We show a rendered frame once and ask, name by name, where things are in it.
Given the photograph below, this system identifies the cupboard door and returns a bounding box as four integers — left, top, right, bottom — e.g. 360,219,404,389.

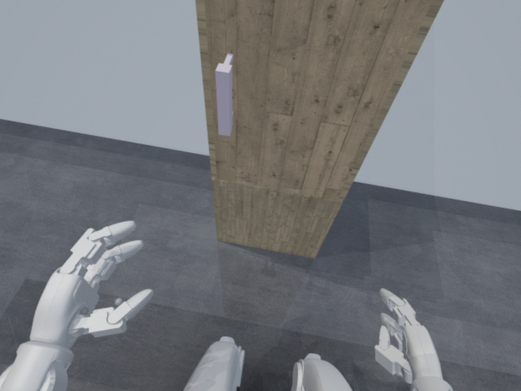
204,0,433,200

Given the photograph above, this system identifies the left robot forearm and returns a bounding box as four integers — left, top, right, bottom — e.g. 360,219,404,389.
0,341,74,391

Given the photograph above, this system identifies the robot thigh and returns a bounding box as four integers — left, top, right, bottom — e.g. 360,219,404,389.
292,358,352,391
183,341,245,391

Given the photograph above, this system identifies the left robot thigh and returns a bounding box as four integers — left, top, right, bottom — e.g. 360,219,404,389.
183,341,245,391

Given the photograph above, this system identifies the handle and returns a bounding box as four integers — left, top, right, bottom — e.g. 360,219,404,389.
215,53,234,136

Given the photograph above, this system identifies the right robot hand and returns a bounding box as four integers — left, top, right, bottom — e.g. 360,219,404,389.
374,288,443,386

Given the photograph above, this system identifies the right robot thigh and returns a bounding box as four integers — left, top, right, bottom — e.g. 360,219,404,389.
292,358,352,391

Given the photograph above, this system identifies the left robot hand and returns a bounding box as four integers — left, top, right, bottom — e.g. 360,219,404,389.
30,221,154,349

